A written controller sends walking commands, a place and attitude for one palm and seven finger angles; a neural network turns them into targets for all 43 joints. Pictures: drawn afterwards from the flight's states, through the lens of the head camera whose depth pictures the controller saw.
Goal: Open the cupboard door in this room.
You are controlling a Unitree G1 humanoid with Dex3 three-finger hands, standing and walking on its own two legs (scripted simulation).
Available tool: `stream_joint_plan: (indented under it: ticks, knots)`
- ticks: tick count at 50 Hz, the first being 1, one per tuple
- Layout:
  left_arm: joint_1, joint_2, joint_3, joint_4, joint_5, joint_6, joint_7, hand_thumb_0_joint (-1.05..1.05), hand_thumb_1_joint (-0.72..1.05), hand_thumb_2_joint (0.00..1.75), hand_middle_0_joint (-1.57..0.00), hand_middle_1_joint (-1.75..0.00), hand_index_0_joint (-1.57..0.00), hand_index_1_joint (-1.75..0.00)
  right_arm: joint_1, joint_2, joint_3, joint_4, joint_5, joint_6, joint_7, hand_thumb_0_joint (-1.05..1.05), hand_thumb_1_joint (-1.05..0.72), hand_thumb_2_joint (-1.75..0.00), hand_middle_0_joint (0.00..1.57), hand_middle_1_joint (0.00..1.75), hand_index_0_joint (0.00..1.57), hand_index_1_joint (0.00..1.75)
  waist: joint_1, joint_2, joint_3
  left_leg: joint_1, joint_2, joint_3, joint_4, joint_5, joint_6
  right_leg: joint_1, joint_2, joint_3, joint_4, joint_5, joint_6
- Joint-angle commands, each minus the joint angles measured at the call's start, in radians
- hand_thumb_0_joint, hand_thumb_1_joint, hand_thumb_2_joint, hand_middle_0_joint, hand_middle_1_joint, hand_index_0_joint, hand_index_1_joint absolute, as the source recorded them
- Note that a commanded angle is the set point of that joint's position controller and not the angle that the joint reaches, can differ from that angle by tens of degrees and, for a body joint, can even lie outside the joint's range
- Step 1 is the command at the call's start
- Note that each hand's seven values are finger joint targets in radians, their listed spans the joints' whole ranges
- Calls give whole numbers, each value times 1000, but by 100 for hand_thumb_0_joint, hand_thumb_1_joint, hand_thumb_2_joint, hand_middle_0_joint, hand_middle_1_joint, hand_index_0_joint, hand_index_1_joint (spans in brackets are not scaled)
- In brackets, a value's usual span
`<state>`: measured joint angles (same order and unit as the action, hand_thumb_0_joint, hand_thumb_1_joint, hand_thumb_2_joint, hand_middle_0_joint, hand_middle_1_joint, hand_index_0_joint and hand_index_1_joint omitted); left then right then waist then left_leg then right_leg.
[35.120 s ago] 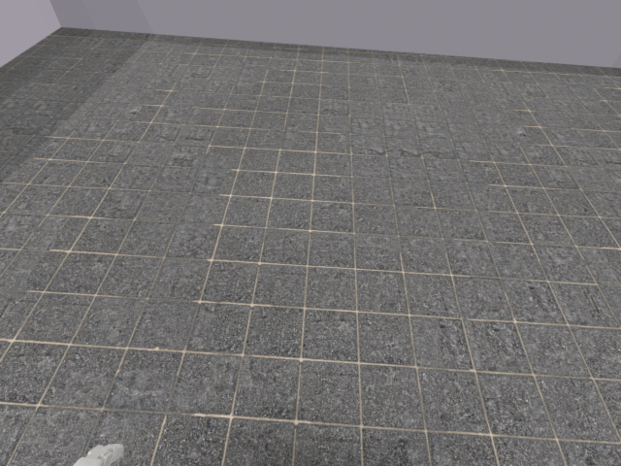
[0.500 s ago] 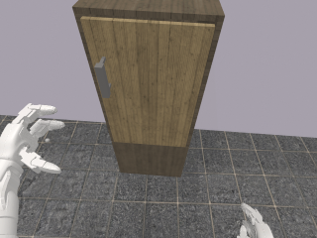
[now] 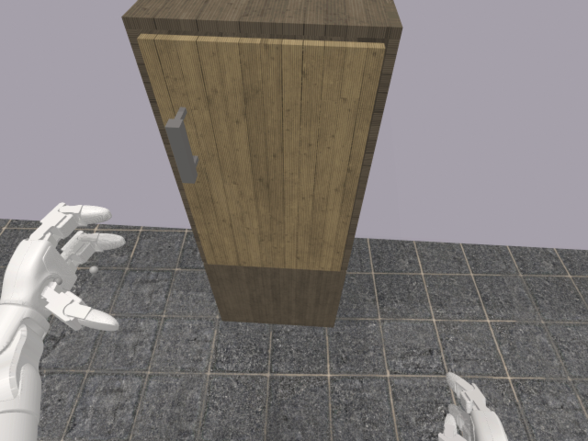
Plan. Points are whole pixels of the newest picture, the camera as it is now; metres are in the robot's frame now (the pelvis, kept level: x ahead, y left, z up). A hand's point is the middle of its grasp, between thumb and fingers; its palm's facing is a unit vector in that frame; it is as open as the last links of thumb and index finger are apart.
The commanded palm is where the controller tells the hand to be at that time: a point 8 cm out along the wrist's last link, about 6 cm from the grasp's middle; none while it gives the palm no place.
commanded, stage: move the hooked fingers beside the handle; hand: left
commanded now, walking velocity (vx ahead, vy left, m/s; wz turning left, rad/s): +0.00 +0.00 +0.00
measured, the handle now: (185, 145) +0.56 +0.23 +0.08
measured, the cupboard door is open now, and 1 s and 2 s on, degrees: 0 0 0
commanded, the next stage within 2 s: none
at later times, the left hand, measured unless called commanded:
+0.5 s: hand (111, 229) +0.36 +0.28 +0.09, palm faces +0.03 -1.00 -0.01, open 14.0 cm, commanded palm +0.33 +0.33 +0.09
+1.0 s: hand (135, 192) +0.44 +0.28 +0.09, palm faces +0.01 -1.00 +0.01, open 14.0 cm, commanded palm +0.41 +0.33 +0.08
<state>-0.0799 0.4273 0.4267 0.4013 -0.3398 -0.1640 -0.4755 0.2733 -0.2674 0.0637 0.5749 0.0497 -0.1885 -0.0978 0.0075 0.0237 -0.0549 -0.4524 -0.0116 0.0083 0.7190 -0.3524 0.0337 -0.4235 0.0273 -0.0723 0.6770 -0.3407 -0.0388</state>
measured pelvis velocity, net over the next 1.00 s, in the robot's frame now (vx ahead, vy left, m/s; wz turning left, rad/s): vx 0.01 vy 0.02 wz -0.03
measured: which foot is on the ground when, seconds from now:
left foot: down 0.00-1.00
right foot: down 0.00-1.00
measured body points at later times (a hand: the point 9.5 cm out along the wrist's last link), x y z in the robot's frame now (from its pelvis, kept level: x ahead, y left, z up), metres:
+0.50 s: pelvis +0.00 +0.00 -0.01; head +0.05 +0.01 +0.44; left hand +0.35 +0.34 +0.09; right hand +0.12 -0.26 -0.09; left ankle +0.01 +0.10 -0.72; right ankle +0.00 -0.10 -0.72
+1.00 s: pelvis +0.01 +0.02 -0.01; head +0.08 +0.03 +0.43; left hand +0.43 +0.33 +0.09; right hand +0.07 -0.25 -0.11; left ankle +0.01 +0.10 -0.72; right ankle +0.00 -0.10 -0.72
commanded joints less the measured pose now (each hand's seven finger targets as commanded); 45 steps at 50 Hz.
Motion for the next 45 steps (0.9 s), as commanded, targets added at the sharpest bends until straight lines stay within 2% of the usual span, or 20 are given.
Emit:
stream_joint_plan:
  ticks: [1, 4, 6, 7, 9, 11, 14, 16, 17, 20, 21, 22, 27, 28, 34, 35, 39, 40, 44, 45]
  knots:
    - [-238, 261, 89, -197, -28, -67, 1, 0, -50, 30, -30, -120, -30, -120, -53, -148, -63, -144, 4, -60, -8, 0, -90, -90, 20, 30, 20, 30, 5, 43, -209, 100, 5, -44, -97, 213, -3, 85, -9, 59, -84, 207, 7]
    - [-340, 272, 69, -156, -14, -68, 0, 0, -50, 30, -30, -120, -30, -120, -43, -155, -61, -127, 4, -53, -12, 0, -90, -90, 20, 30, 20, 30, -20, 38, -177, 82, 5, -44, -87, 199, -2, 56, -9, 62, -80, 197, 9]
    - [-364, 313, 106, -118, -10, -73, -1, 0, -50, 30, -30, -120, -30, -120, -38, -157, -64, -119, 5, -48, -15, 0, -90, -90, 20, 30, 20, 30, -18, 23, -189, 72, 5, -43, -85, 189, -2, 66, -13, 71, -86, 190, 12]
    - [-386, 289, 78, -117, -6, -77, -7, 0, -50, 30, -30, -120, -30, -120, -40, -155, -62, -120, 6, -48, -16, 0, -90, -90, 20, 30, 20, 30, -21, 52, -196, 80, 2, -41, -84, 193, -2, 60, -14, 70, -82, 195, 10]
    - [-431, 327, 98, -101, -4, -86, -9, 0, -50, 30, -30, -120, -30, -120, -32, -158, -62, -114, 4, -45, -17, 0, -90, -90, 20, 30, 20, 30, -20, 55, -219, 84, 5, -41, -75, 200, -2, 69, -13, 76, -77, 199, 7]
    - [-481, 318, 79, -86, 2, -93, -15, 0, -50, 30, -30, -120, -30, -120, -30, -154, -62, -111, 6, -42, -19, 0, -90, -90, 20, 30, 20, 30, -30, 81, -236, 92, 2, -39, -70, 197, -1, 59, -15, 78, -76, 201, 10]
    - [-506, 343, 90, 4, 6, -92, -21, 0, -50, 30, -30, -120, -30, -120, -11, -164, -63, -104, 5, -33, -19, 0, -90, -90, 20, 30, 20, 30, -32, 37, -223, 59, 4, -44, -63, 192, -1, 59, -11, 78, -69, 198, 8]
    - [-520, 354, 94, 48, 14, -93, -27, 0, -50, 30, -30, -120, -30, -120, -9, -165, -63, -102, 7, -27, -17, 0, -90, -90, 20, 30, 20, 30, -26, 60, -228, 49, 3, -40, -66, 186, -2, 52, -15, 79, -67, 194, 8]
    - [-551, 346, 75, 64, 18, -91, -28, 0, -50, 30, -30, -120, -30, -120, -5, -166, -61, -103, 8, -24, -16, 0, -90, -90, 20, 30, 20, 30, -34, 68, -223, 46, 3, -41, -65, 185, -2, 42, -15, 77, -64, 195, 7]
    - [-587, 398, 109, 128, 27, -90, -28, 0, -50, 30, -30, -120, -30, -120, 17, -174, -67, -102, 7, -11, -13, 0, -90, -90, 20, 30, 20, 30, -30, 40, -244, 22, 5, -41, -56, 189, 0, 48, -12, 80, -54, 199, 8]
    - [-626, 368, 71, 145, 31, -93, -31, 0, -50, 30, -30, -120, -30, -120, 20, -174, -64, -100, 8, -7, -11, 0, -90, -90, 20, 30, 20, 30, -43, 55, -235, 22, 4, -39, -55, 181, -1, 28, -13, 78, -53, 194, 9]
    - [-645, 403, 99, 149, 36, -103, -27, 0, -50, 30, -30, -120, -30, -120, 30, -177, -68, -97, 6, -5, -10, 0, -90, -90, 20, 30, 20, 30, -36, 63, -256, 23, 6, -43, -55, 185, -2, 32, -12, 77, -49, 193, 8]
    - [-644, 430, 128, 164, 42, -140, -24, 0, -50, 30, -30, -120, -30, -120, 68, -181, -78, -100, 1, 14, 1, 0, -90, -90, 20, 30, 20, 30, -28, 65, -341, 48, 8, -39, -38, 262, -2, 54, -3, 73, -21, 272, 7]
    - [-654, 418, 113, 179, 45, -141, -25, 0, -50, 30, -30, -120, -30, -120, 68, -181, -77, -100, 1, 19, 2, 0, -90, -90, 20, 30, 20, 30, -34, 82, -321, 44, 9, -37, -38, 262, -2, 38, -2, 71, -20, 272, 7]
    - [-764, 434, 98, 271, 61, -138, -27, 0, -50, 30, -30, -120, -30, -120, 100, -195, -78, -86, 1, 46, 2, 0, -90, -90, 20, 30, 20, 30, -59, 66, -276, 17, 14, -47, -39, 239, -1, -21, 4, 58, -16, 235, 3]
    - [-782, 451, 106, 277, 69, -139, -24, 0, -50, 30, -30, -120, -30, -120, 107, -195, -81, -83, 1, 50, 3, 0, -90, -90, 20, 30, 20, 30, -60, 68, -291, 22, 16, -50, -38, 242, -1, -26, 5, 58, -15, 233, 5]
    - [-885, 396, 39, 255, 86, -172, -10, 0, -50, 30, -30, -120, -30, -120, 131, -193, -86, -73, -5, 60, 6, 0, -90, -90, 20, 30, 20, 30, -83, 140, -348, 122, 26, -69, -21, 321, -13, -98, 11, 46, 0, 236, 0]
    - [-898, 427, 64, 249, 91, -181, -2, 0, -50, 30, -30, -120, -30, -120, 144, -197, -88, -65, -9, 64, 8, 0, -90, -90, 20, 30, 20, 30, -78, 142, -386, 145, 30, -79, -20, 335, -20, -102, 11, 43, 4, 231, 1]
    - [-872, 451, 98, 335, 90, -189, 8, 0, -50, 30, -30, -120, -30, -120, 162, -202, -89, -54, -12, 85, 13, 0, -90, -90, 20, 30, 20, 30, -73, 79, -399, 124, 32, -79, -8, 392, -21, -77, 15, 41, 14, 274, 2]
    - [-884, 443, 88, 370, 93, -180, 6, 0, -50, 30, -30, -120, -30, -120, 161, -201, -84, -53, -10, 91, 15, 0, -90, -90, 20, 30, 20, 30, -78, 69, -371, 99, 32, -74, -13, 367, -19, -84, 12, 40, 11, 267, 5]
